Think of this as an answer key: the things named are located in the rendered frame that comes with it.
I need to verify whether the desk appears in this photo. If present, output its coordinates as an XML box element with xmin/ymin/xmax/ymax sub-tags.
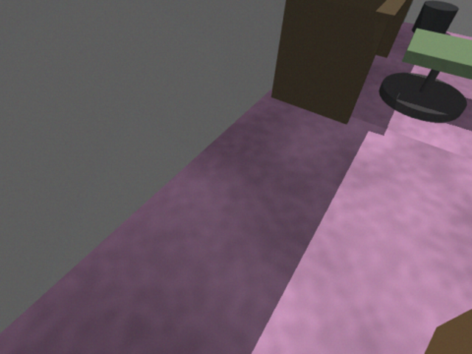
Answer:
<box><xmin>271</xmin><ymin>0</ymin><xmax>412</xmax><ymax>124</ymax></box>

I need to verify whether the office chair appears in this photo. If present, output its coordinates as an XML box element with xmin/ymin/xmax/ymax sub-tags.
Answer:
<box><xmin>379</xmin><ymin>28</ymin><xmax>472</xmax><ymax>122</ymax></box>

